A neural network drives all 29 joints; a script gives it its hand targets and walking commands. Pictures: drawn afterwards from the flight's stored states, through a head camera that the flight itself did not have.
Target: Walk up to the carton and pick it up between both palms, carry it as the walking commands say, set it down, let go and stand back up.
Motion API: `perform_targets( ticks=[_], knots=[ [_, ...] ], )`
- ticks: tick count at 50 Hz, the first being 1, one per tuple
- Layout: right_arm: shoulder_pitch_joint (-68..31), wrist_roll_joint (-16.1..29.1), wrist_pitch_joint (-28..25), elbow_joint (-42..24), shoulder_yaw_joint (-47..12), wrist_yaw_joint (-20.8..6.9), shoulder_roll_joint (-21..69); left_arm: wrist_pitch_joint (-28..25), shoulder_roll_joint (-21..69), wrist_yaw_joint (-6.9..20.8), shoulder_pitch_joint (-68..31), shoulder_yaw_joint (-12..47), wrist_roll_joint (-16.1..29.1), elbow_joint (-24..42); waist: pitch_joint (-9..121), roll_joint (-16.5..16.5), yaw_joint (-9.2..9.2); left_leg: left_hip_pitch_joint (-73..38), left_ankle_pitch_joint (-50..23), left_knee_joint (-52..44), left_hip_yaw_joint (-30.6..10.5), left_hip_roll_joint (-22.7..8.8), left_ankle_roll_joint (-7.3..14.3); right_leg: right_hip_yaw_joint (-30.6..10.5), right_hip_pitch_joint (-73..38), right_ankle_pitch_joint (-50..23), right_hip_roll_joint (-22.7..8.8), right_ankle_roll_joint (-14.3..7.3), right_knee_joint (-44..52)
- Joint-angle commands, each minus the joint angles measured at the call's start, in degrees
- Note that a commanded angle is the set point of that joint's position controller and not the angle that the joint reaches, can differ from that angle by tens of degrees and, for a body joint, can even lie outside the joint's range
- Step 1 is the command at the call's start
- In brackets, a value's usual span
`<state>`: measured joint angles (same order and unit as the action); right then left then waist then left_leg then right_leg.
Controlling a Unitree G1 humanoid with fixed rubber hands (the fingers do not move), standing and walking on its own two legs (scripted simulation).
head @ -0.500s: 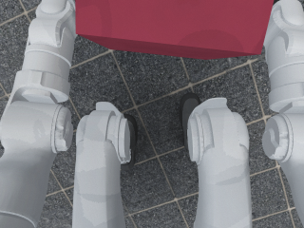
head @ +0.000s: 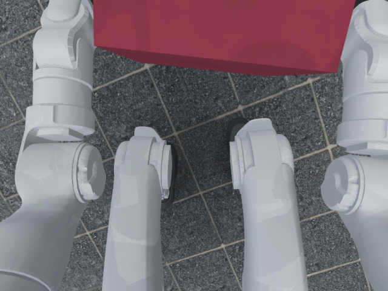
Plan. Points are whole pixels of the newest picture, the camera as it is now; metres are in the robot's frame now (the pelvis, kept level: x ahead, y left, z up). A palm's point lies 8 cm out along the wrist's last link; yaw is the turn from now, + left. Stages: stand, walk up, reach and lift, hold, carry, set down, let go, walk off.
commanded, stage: reach and lift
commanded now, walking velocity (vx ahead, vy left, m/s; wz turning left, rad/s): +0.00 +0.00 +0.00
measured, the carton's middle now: (214, 12) +0.53 -0.06 -0.19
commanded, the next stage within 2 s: none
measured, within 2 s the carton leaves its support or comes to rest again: neither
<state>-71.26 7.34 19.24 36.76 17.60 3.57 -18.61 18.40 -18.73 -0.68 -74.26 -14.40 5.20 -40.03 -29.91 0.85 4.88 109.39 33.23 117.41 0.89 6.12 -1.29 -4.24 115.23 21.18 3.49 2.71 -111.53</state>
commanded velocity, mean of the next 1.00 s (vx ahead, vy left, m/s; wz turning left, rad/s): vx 0.00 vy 0.00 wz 0.00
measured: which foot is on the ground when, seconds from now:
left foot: down 0.00-1.00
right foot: down 0.00-1.00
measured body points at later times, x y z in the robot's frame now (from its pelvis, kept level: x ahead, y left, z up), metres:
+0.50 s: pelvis +0.00 +0.00 +0.06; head +0.34 -0.03 +0.34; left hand +0.56 +0.13 -0.05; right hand +0.51 -0.26 -0.05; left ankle +0.13 +0.11 -0.39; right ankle +0.18 -0.13 -0.39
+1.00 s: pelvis +0.00 +0.00 +0.12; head +0.31 -0.03 +0.43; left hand +0.54 +0.13 +0.02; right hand +0.49 -0.26 +0.02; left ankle +0.13 +0.11 -0.39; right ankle +0.18 -0.13 -0.39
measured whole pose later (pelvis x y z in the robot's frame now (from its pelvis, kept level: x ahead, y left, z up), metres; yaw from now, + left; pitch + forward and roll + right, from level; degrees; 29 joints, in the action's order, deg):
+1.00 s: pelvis +0.00 +0.00 +0.12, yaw +0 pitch +19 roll +1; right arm -62.8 2.1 23.5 29.1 19.8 1.7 -14.4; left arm 21.4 -14.2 1.7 -65.0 -18.4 1.0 -32.8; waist -29.2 0.6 6.0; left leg 84.9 29.4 95.6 -1.5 7.6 -0.9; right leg -6.0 89.3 20.0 4.5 3.7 -90.8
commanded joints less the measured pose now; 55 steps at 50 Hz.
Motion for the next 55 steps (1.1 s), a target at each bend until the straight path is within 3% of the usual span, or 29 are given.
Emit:
perform_targets(
  ticks=[1, 3, 4, 6, 7, 8, 12, 17, 21, 22, 23, 25, 26, 27, 29, 31, 32, 33, 34, 35, 36, 40, 42, 43, 48, 49, 50, 51, 55],
  knots=[
    [-40.57, 6.90, -0.03, -16.84, -31.97, -11.38, 56.98, -2.14, 51.67, 10.67, -41.39, 27.00, 4.40, 16.43, 129.37, -2.23, 0.45, -21.98, -7.49, -14.22, 3.91, 2.74, 1.83, 7.97, -57.14, -7.24, 2.78, -1.42, 8.12],
    [-40.49, 6.95, 0.42, -20.24, -32.88, -11.14, 56.42, -1.50, 51.15, 10.70, -42.07, 27.53, 4.17, 19.13, 132.31, -0.19, -0.18, -24.66, -8.58, -15.09, 3.64, 3.03, 1.71, 8.18, -58.17, -9.27, 3.19, -1.60, 8.01],
    [-38.74, 5.04, 0.87, -15.80, -31.13, -11.27, 56.05, -1.30, 51.15, 11.04, -42.51, 25.95, 3.82, 15.07, 126.77, -2.48, 2.21, -20.56, -5.10, -15.39, 3.32, 2.66, 1.79, 8.20, -56.69, -5.54, 2.74, -1.40, 9.45],
    [-36.19, 4.89, 1.67, -14.93, -30.80, -11.65, 58.86, -1.08, 51.81, 11.60, -42.75, 27.56, 3.50, 18.52, 128.48, 0.87, 0.40, -24.81, -6.85, -17.27, 3.30, 2.88, 1.92, 8.27, -55.47, -6.01, 3.07, -1.48, 9.84],
    [-33.57, 4.55, 1.57, -15.43, -31.41, -12.05, 59.22, -0.76, 53.05, 11.57, -39.97, 28.19, 3.52, 16.63, 128.44, -0.07, 2.74, -24.41, -7.83, -16.76, 3.51, 2.81, 1.42, 8.41, -56.52, -7.53, 3.61, -1.77, 10.41],
    [-35.34, 5.48, 1.47, -17.60, -31.97, -12.13, 60.06, -0.98, 53.51, 11.21, -40.86, 29.00, 3.80, 20.71, 131.98, 1.04, 0.42, -27.18, -9.82, -17.40, 3.49, 3.26, 1.39, 8.60, -56.59, -8.67, 3.57, -1.77, 9.92],
    [-37.41, 4.32, 2.87, -16.22, -32.22, -12.32, 60.14, 0.14, 52.25, 11.95, -38.69, 25.25, 1.51, 14.75, 127.02, -2.37, -1.47, -24.76, -5.47, -19.22, 3.40, 3.25, 1.88, 7.65, -58.47, -3.66, 3.29, -1.39, 13.39],
    [-35.32, 3.78, 2.36, -20.34, -32.14, -12.46, 57.66, 0.68, 55.54, 12.13, -38.84, 28.78, 3.38, 18.45, 132.42, 0.01, 2.79, -30.33, -9.09, -21.60, 2.74, 3.33, 1.10, 8.63, -60.84, -8.26, 3.70, -1.50, 15.33],
    [-33.54, 3.28, 3.40, -14.50, -30.60, -13.02, 59.11, 0.61, 53.96, 12.42, -39.12, 27.96, 2.62, 16.66, 128.43, 0.05, 2.95, -29.91, -7.31, -23.71, 2.08, 3.34, 1.29, 8.64, -60.55, -5.35, 3.48, -1.70, 16.91],
    [-32.56, 4.31, 2.81, -20.11, -32.79, -13.09, 60.59, 0.36, 55.54, 12.38, -39.32, 30.36, 3.39, 22.85, 136.06, 2.09, 1.71, -35.86, -11.42, -23.60, 2.88, 3.52, 1.07, 7.66, -63.63, -9.25, 3.58, -1.45, 17.13],
    [-33.02, 2.95, 3.17, -14.66, -31.10, -13.40, 59.07, 0.79, 54.07, 12.54, -37.79, 27.53, 2.50, 15.22, 127.46, -0.23, 2.66, -29.71, -7.90, -24.23, 1.94, 3.13, 1.55, 8.66, -59.69, -7.01, 3.29, -1.57, 16.97],
    [-34.77, 4.45, 2.55, -18.62, -32.60, -13.24, 59.69, 0.01, 54.03, 12.35, -39.17, 28.73, 3.13, 19.35, 131.36, -0.50, 1.61, -32.08, -9.24, -23.96, 2.19, 3.31, 1.34, 7.36, -63.50, -7.08, 3.20, -1.22, 17.87],
    [-33.67, 3.08, 2.87, -14.84, -30.90, -13.40, 59.56, 0.24, 54.21, 12.63, -38.18, 27.22, 2.20, 14.98, 125.68, -1.50, 3.15, -30.26, -6.05, -25.19, 1.71, 2.98, 1.71, 7.91, -59.89, -4.23, 3.01, -1.35, 18.47],
    [-35.48, 5.18, 2.39, -21.77, -33.74, -13.37, 60.38, 0.14, 55.24, 12.35, -38.13, 29.87, 3.29, 21.87, 134.33, 1.00, 0.46, -36.79, -11.87, -25.16, 2.41, 3.73, 1.15, 7.37, -65.14, -8.20, 3.68, -1.29, 19.04],
    [-34.44, 3.60, 2.74, -18.87, -32.69, -13.65, 59.77, 0.69, 55.27, 12.57, -36.68, 27.28, 1.92, 15.67, 129.86, -1.80, 2.47, -35.49, -8.32, -26.45, 1.25, 3.33, 1.55, 8.17, -63.80, -5.69, 3.57, -1.12, 19.91],
    [-34.56, 5.13, 2.73, -21.75, -34.06, -13.51, 59.79, 0.40, 55.98, 12.31, -36.04, 29.28, 2.75, 20.60, 136.25, -0.38, 1.45, -38.79, -10.66, -26.63, 1.89, 3.71, 0.92, 7.06, -67.88, -6.95, 3.51, -1.07, 21.14],
    [-32.34, 2.99, 3.41, -13.98, -31.79, -13.81, 59.32, 0.44, 53.68, 12.61, -37.30, 27.84, 2.01, 16.48, 126.08, -0.29, 2.11, -32.92, -6.34, -27.91, 1.80, 3.39, 1.47, 7.81, -62.64, -3.98, 3.30, -1.18, 21.19],
    [-33.30, 4.71, 3.20, -20.88, -33.87, -13.64, 61.34, 0.20, 54.67, 12.70, -39.86, 29.38, 3.74, 22.89, 134.54, -1.05, 1.13, -39.39, -10.66, -27.96, 2.09, 3.52, 1.41, 7.25, -68.74, -7.95, 3.36, -0.91, 22.23],
    [-32.26, 3.49, 3.45, -16.32, -32.14, -13.89, 59.61, 0.89, 54.98, 12.97, -36.39, 27.58, 1.86, 14.86, 128.30, -0.67, 1.91, -34.06, -6.55, -28.61, 1.70, 3.59, 1.15, 7.10, -67.15, -3.84, 3.32, -1.11, 22.89],
    [-35.28, 5.63, 2.87, -23.13, -35.22, -13.78, 61.20, 0.55, 55.78, 13.02, -36.10, 29.39, 3.17, 20.81, 134.42, -0.78, 0.53, -39.68, -11.29, -28.68, 1.69, 3.57, 1.52, 7.11, -69.61, -7.53, 3.43, -0.65, 22.82],
    [-33.10, 3.57, 3.31, -17.42, -32.54, -13.74, 60.04, 0.69, 53.98, 13.28, -37.05, 27.01, 1.57, 16.49, 128.83, -1.33, 1.21, -35.40, -8.03, -29.23, 1.47, 3.32, 1.44, 7.63, -66.75, -5.27, 3.21, -1.11, 23.07],
    [-31.04, 4.07, 3.32, -19.07, -34.28, -13.81, 61.89, 0.53, 55.38, 13.58, -35.12, 28.03, 2.16, 17.59, 130.53, -1.75, 1.21, -37.84, -7.81, -30.77, 1.72, 3.25, 1.10, 6.35, -71.64, -3.58, 3.27, -1.18, 25.73],
    [-32.70, 4.12, 2.86, -18.80, -33.84, -13.98, 60.80, 0.18, 54.81, 13.80, -35.38, 27.90, 1.73, 17.78, 129.11, -0.28, -1.00, -37.01, -7.53, -31.13, 1.99, 3.32, 1.29, 5.97, -69.88, -2.99, 2.83, -1.01, 25.94],
    [-31.89, 4.00, 2.94, -19.61, -34.33, -13.90, 62.47, 0.21, 56.27, 13.85, -34.14, 28.24, 1.67, 16.81, 129.98, -2.49, 1.51, -40.62, -7.46, -32.64, 0.85, 3.00, 1.39, 6.76, -70.39, -3.50, 3.26, -0.61, 26.60],
    [-29.91, 4.63, 3.09, -22.98, -35.35, -13.76, 62.09, 0.10, 55.68, 13.70, -33.98, 29.84, 2.56, 22.07, 133.73, -0.53, 1.68, -45.81, -10.10, -34.24, 1.31, 3.29, 0.80, 5.64, -75.39, -4.76, 3.53, -0.99, 29.01],
    [-27.44, 2.82, 2.94, -17.01, -33.42, -14.08, 60.31, 0.18, 55.70, 13.49, -33.13, 29.91, 2.15, 17.44, 126.13, 1.39, 3.43, -41.70, -7.38, -34.53, 0.41, 2.67, 0.88, 6.63, -70.17, -3.25, 3.34, -1.46, 28.40],
    [-28.49, 4.60, 2.84, -21.01, -35.73, -14.09, 64.06, -0.26, 57.47, 13.42, -33.15, 30.55, 2.53, 21.65, 133.19, -0.90, 0.52, -47.80, -10.70, -35.26, 1.07, 3.25, 0.93, 6.37, -74.56, -4.52, 3.61, -0.70, 29.70],
    [-27.58, 3.72, 3.04, -19.28, -34.83, -14.40, 61.77, 0.15, 56.69, 13.32, -32.08, 30.41, 2.11, 19.95, 130.65, 0.00, 2.28, -45.58, -8.50, -35.98, 0.27, 3.14, 1.04, 7.03, -73.53, -4.00, 3.61, -1.39, 29.64],
    [-26.28, 2.49, 2.67, -16.49, -34.15, -14.74, 62.46, -0.12, 57.68, 13.99, -29.25, 28.92, 1.41, 15.47, 121.12, -0.27, 0.92, -43.20, -6.63, -38.70, 0.70, 2.83, 0.96, 6.36, -71.62, -1.35, 3.45, -1.12, 32.79]
  ],
)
